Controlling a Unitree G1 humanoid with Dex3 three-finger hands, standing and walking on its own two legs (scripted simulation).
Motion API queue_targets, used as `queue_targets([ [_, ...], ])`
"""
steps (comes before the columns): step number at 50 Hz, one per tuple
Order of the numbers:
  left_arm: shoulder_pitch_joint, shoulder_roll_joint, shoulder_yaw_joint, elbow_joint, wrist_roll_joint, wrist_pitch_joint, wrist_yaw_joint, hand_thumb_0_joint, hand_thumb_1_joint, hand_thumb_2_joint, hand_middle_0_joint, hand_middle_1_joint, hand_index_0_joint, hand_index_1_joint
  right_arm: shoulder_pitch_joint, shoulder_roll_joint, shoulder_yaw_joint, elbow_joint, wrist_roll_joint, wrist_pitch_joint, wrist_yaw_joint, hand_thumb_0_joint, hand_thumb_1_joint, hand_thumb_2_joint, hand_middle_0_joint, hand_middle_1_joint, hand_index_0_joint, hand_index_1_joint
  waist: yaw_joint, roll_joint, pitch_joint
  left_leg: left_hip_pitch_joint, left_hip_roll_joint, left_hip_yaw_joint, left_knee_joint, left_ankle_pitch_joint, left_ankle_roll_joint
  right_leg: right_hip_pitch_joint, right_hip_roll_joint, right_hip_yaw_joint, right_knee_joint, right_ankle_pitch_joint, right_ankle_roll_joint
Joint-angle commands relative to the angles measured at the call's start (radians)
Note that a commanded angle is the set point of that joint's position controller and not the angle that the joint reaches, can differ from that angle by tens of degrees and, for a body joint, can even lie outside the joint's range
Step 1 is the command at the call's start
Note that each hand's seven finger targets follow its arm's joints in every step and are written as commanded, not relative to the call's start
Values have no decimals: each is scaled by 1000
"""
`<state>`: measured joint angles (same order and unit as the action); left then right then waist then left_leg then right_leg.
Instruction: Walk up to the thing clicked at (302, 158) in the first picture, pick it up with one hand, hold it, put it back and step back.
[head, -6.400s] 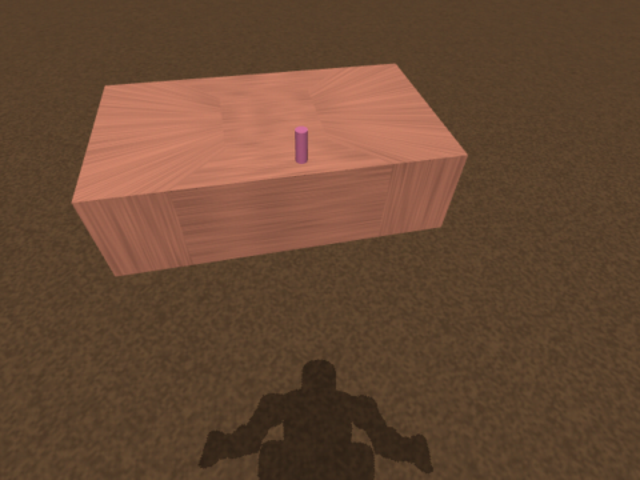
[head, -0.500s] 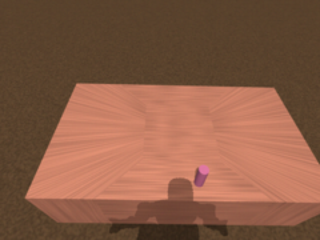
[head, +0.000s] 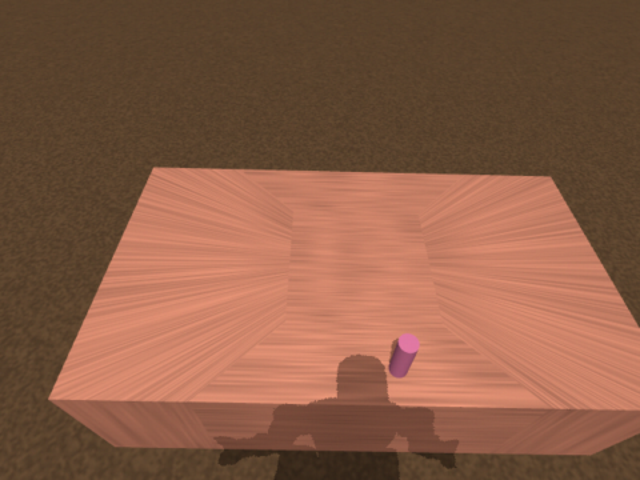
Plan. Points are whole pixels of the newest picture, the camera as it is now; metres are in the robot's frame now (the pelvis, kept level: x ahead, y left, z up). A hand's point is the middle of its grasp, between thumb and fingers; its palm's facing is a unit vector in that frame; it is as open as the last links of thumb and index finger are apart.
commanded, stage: stand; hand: right
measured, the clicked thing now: (403, 356) +0.43 -0.18 -0.33
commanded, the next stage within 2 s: go down in 0.66 s
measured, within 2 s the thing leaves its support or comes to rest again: neither
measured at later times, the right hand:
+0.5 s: hand out of the picture +0.07 -0.25 -0.16, palm faces -0.02 +0.94 -0.34, open 7.4 cm
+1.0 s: hand out of the picture +0.15 -0.25 -0.16, palm faces +0.06 +0.95 -0.31, open 10.9 cm
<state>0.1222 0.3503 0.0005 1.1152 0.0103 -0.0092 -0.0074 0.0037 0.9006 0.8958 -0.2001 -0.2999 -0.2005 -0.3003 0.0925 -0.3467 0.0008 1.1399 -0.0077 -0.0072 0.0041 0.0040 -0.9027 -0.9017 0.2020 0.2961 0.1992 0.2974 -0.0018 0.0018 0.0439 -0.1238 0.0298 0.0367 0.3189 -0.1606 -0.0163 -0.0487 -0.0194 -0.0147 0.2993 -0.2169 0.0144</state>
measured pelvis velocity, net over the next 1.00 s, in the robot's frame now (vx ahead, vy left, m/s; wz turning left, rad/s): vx -0.02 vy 0.01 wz -0.01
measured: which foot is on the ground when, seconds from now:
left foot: down 0.00-1.00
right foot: down 0.00-1.00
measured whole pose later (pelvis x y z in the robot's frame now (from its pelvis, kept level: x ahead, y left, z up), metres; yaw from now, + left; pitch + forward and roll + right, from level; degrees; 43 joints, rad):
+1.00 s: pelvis -0.02 +0.01 -0.01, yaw +0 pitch +4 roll +0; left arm 0.22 0.26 0.02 0.80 -0.03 -0.03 0.03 0.00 0.90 0.90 -0.21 -0.31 -0.21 -0.31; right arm -0.05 -0.34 -0.18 1.03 -0.06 0.01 0.05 0.01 -0.51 -0.50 0.10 0.11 0.09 0.11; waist 0.02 0.02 0.02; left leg -0.36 0.03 0.04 0.50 -0.22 -0.01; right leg -0.30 -0.03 0.00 0.52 -0.29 0.02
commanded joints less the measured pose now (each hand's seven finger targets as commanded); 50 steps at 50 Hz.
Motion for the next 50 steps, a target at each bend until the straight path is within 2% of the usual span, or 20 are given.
queue_targets([
  [1, -34, 218, 39, -55, -1, -18, 18, 0, 899, 900, -200, -300, -200, -300, -40, -214, -37, -57, 0, -24, -13, 0, -900, -900, 200, 300, 200, 300, -3, -10, -65, 66, 116, -99, -31, 191, 26, -55, -122, 81, -50, 178, -32],
  [12, -28, 218, 39, -58, -1, -20, 18, 0, 899, 900, -200, -300, -200, -300, -39, -217, -38, -60, 0, -24, -12, 0, -900, -900, 200, 300, 200, 300, 0, -5, -70, 79, 118, -98, -31, 216, 30, -53, -121, 76, -46, 198, -30],
  [18, -26, 212, 38, -53, -1, -17, 17, 0, 899, 900, -200, -300, -200, -300, -43, -214, -36, -59, 1, -23, -13, 0, -900, -900, 200, 300, 200, 300, 1, 0, -56, 58, 113, -98, -41, 169, 29, -50, -121, 81, -56, 158, -29],
  [25, -25, 216, 38, -57, -1, -19, 18, 0, 899, 900, -200, -300, -200, -300, -32, -214, -37, -60, -1, -25, -12, 0, -900, -900, 200, 300, 200, 300, 0, -8, -72, 73, 116, -98, -34, 216, 31, -45, -123, 77, -45, 198, -33],
  [27, -23, 220, 39, -55, -1, -20, 18, 0, 899, 900, -200, -300, -200, -300, -26, -212, -36, -59, 0, -24, -12, 0, -900, -900, 200, 300, 200, 300, -3, -12, -67, 72, 114, -94, -32, 189, 32, -50, -123, 84, -52, 182, -30],
  [30, -28, 215, 38, -58, -1, -18, 19, 0, 899, 900, -200, -300, -200, -300, -39, -219, -39, -59, 0, -24, -13, 0, -900, -900, 200, 300, 200, 300, 0, -5, -70, 83, 120, -100, -31, 221, 32, -53, -122, 79, -44, 197, -33],
  [37, -20, 212, 35, -58, 0, -18, 19, 0, 899, 900, -200, -300, -200, -300, -35, -218, -39, -58, -1, -23, -14, 0, -900, -900, 200, 300, 200, 300, 0, 4, -68, 75, 118, -95, -26, 198, 32, -46, -124, 83, -48, 190, -34],
  [38, -19, 213, 34, -57, 1, -18, 19, 0, 849, 850, -184, -255, -176, -262, -29, -216, -38, -58, 0, -22, -12, 0, -820, -820, 120, 220, 120, 220, -2, -1, -60, 63, 116, -95, -32, 183, 34, -48, -124, 84, -55, 181, -31],
  [39, -18, 66, 24, -328, -52, -64, 37, 0, 918, 912, -219, -322, -226, -315, -380, -66, -76, -408, 51, -113, -23, 0, -740, -740, 42, 140, 40, 140, 109, -42, -7, -129, -27, -8, 35, 132, 14, -167, 14, -22, 41, 116, -31],
  [40, 26, 92, 30, -280, -59, -67, 45, 0, 898, 920, -217, -316, -215, -319, -448, -107, -82, -311, 29, -102, -23, 0, -660, -660, 37, 60, 36, 60, 69, 4, -28, -96, -29, 3, 44, 111, 10, -163, 14, -15, 51, 102, -30],
  [41, 50, 111, 38, -269, -59, -56, 43, 0, 901, 928, -217, -317, -213, -321, -274, -147, -122, -157, 17, -69, -23, 0, -580, -580, 37, 55, 36, 55, 46, 35, -13, -108, -29, 7, 58, 74, 10, -206, 21, -15, 72, 74, -34],
  [42, 56, 116, 61, -283, -52, -47, 42, 0, 903, 940, -219, -317, -209, -328, -225, -187, -159, -131, 5, -58, -11, 0, -500, -500, 39, 56, 38, 56, 31, 33, -20, -127, -17, 2, 85, 68, 9, -241, 27, -20, 111, 76, -34],
  [43, 89, 128, 75, -324, -50, -44, 50, 0, 887, 926, -219, -318, -214, -324, -233, -263, -209, -176, -5, -53, -8, 0, -420, -420, 58, 51, 50, 51, 26, 37, -158, -78, -14, -1, 103, 110, 12, -211, 31, -18, 135, 119, -36],
  [44, 125, 122, 77, -341, -52, -45, 59, 0, 887, 908, -212, -311, -213, -310, -261, -286, -224, -176, -17, -47, 0, 0, -341, -340, 63, 46, 54, 46, 31, 17, -230, -52, -11, -3, 125, 149, 16, -204, 33, -16, 155, 156, -29],
  [45, 136, 109, 82, -361, -45, -43, 59, 0, 890, 913, -207, -306, -205, -309, -200, -274, -232, -158, -33, -31, 15, 0, -278, -260, 62, 46, 51, 46, 17, 0, -254, -49, -9, -5, 142, 171, 17, -216, 39, -22, 176, 181, -26],
  [46, 167, 99, 90, -361, -35, -41, 57, 0, 896, 902, -202, -301, -204, -300, -144, -234, -221, -120, -51, -15, 29, 0, -228, -207, 70, 43, 56, 43, 20, 33, -266, -38, -10, -8, 147, 191, 15, -248, 40, -26, 192, 197, -27],
  [47, 154, 96, 87, -397, -37, -46, 56, 0, 903, 892, -202, -302, -208, -296, -83, -284, -261, -166, -66, -4, 33, 0, -200, -185, 76, 38, 60, 38, -19, 21, -311, 2, -9, -3, 157, 208, 18, -255, 41, -26, 194, 223, -21],
  [48, 131, 89, 80, -421, -38, -49, 57, 0, 901, 886, -203, -305, -211, -298, -55, -290, -269, -174, -78, 16, 36, 0, -137, -162, 77, 35, 61, 35, -36, -31, -310, 10, -7, -4, 158, 208, 23, -262, 44, -30, 195, 233, -15],
  [49, 117, 82, 77, -447, -35, -51, 57, 0, 900, 882, -203, -303, -210, -296, -56, -267, -265, -173, -85, 39, 39, 0, -97, -144, 80, 34, 62, 34, -41, -59, -276, -4, -10, 2, 154, 179, 28, -275, 43, -29, 190, 222, -9],
  [50, 96, 81, 71, -465, -39, -53, 59, 0, 907, 877, -202, -302, -210, -294, -120, -246, -241, -212, -89, 60, 42, 0, -55, -118, 89, 30, 69, 30, -32, -66, -257, -30, -14, 4, 147, 143, 31, -278, 37, -24, 180, 188, -11],
])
